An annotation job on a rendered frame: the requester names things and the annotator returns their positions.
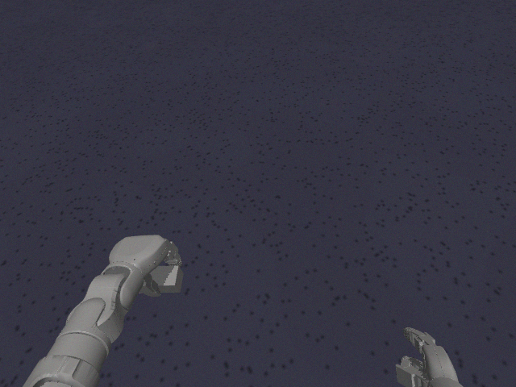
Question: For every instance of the left robot hand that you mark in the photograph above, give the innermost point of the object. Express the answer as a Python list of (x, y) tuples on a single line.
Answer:
[(146, 252)]

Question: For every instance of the small box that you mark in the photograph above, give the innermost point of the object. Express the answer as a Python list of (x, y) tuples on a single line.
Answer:
[(168, 278)]

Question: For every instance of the right robot hand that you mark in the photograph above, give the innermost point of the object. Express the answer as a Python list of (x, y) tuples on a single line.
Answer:
[(435, 361)]

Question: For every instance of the left robot arm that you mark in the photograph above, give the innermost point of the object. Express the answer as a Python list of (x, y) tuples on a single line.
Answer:
[(79, 352)]

